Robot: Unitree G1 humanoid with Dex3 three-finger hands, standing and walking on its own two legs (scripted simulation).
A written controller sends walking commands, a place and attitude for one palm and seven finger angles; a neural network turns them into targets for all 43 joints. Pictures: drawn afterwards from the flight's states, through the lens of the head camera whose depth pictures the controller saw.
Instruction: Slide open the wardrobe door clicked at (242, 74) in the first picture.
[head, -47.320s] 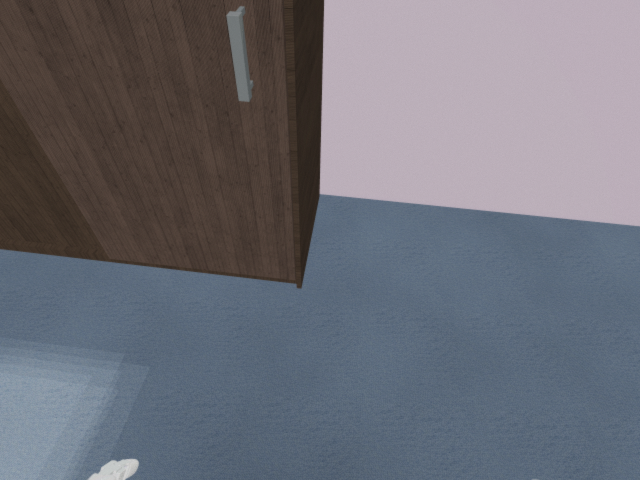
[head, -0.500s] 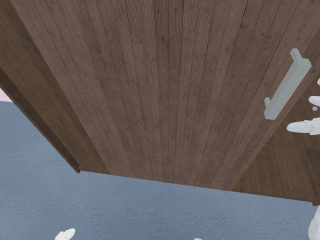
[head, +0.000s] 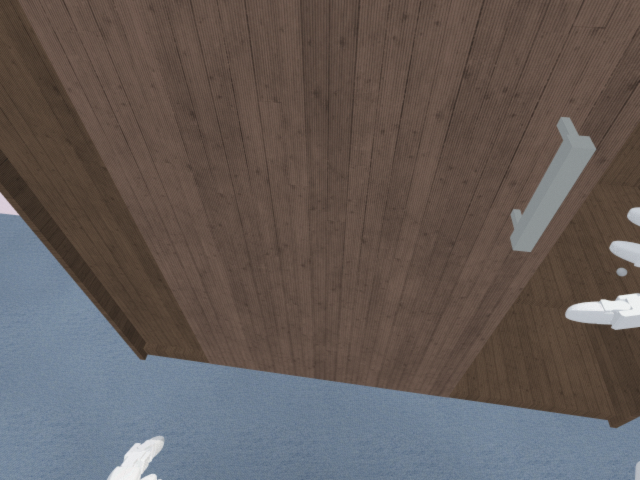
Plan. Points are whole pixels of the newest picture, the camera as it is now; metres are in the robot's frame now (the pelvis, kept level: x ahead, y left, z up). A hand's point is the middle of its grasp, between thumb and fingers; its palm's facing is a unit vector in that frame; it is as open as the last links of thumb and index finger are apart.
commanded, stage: slip the hand off the handle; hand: right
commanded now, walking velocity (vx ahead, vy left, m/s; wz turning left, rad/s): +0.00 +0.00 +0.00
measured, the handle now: (542, 188) +0.46 -0.26 +0.14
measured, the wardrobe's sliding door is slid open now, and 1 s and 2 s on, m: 0.48 0.48 0.48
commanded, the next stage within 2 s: draw the hand back to the body in 0.30 s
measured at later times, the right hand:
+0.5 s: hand out of the picture +0.28 -0.31 +0.13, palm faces +0.35 +0.93 -0.07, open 14.7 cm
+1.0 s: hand out of the picture +0.23 -0.28 +0.15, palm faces +0.27 +0.95 -0.16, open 14.3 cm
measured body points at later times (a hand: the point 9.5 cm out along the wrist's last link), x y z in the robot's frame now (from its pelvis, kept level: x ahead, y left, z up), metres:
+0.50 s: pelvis -0.01 +0.02 +0.00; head -0.02 +0.02 +0.45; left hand +0.16 +0.26 -0.08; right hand +0.25 -0.35 +0.13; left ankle -0.04 +0.12 -0.72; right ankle +0.07 -0.07 -0.72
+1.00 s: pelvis -0.01 +0.01 +0.01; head -0.03 +0.01 +0.46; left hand +0.18 +0.24 -0.05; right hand +0.21 -0.33 +0.16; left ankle -0.04 +0.12 -0.72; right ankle +0.07 -0.07 -0.72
